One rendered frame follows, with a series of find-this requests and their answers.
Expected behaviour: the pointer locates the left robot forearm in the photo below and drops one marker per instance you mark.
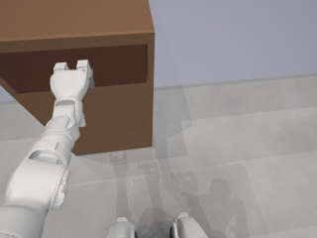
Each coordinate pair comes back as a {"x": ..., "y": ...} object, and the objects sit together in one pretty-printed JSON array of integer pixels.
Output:
[{"x": 58, "y": 139}]

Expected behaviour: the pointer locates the left robot hand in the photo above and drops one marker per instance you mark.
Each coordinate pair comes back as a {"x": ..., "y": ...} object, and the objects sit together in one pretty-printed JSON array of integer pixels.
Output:
[{"x": 67, "y": 82}]

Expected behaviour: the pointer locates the robot right thigh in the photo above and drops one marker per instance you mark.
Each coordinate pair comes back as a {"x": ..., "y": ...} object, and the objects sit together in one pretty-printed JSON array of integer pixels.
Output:
[{"x": 187, "y": 227}]

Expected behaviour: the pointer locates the left robot shin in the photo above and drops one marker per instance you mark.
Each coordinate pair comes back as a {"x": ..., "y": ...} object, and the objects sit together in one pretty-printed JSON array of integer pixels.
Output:
[{"x": 121, "y": 219}]

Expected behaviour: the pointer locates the cabinet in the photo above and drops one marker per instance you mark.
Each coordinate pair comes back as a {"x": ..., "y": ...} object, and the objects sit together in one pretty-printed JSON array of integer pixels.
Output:
[{"x": 117, "y": 117}]

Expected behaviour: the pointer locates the left robot upper arm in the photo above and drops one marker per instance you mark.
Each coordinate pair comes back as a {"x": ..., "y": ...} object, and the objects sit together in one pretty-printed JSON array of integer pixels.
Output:
[{"x": 39, "y": 187}]

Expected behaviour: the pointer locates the handle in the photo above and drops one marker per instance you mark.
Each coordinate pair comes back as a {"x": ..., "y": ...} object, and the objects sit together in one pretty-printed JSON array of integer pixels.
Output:
[{"x": 91, "y": 80}]

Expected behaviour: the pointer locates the drawer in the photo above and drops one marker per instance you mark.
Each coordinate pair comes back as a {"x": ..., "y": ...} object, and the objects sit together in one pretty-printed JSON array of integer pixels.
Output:
[{"x": 29, "y": 72}]

